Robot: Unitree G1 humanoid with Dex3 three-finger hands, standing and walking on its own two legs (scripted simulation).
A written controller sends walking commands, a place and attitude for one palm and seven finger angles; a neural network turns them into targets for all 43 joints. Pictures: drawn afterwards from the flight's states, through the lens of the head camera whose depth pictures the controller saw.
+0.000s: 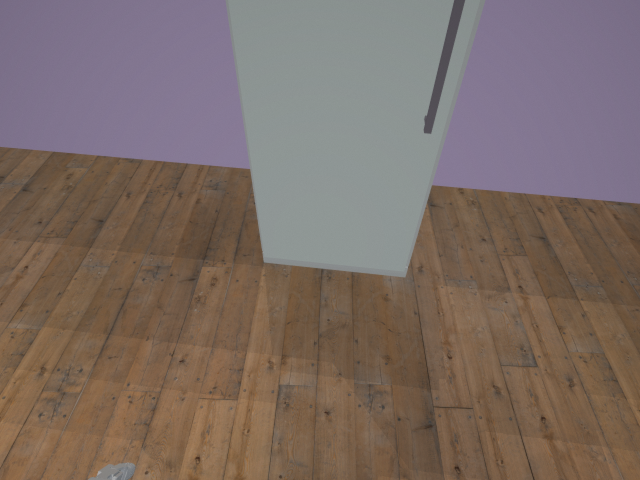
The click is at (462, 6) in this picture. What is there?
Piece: fridge door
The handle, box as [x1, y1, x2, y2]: [424, 0, 464, 133]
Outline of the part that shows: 464,0 454,0 428,112 424,118 424,132 430,133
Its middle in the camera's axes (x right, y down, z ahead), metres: +0.27 -0.44 +0.82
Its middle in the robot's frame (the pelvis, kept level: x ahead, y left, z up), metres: +0.94 -0.22 +0.19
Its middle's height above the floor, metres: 0.96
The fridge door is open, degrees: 0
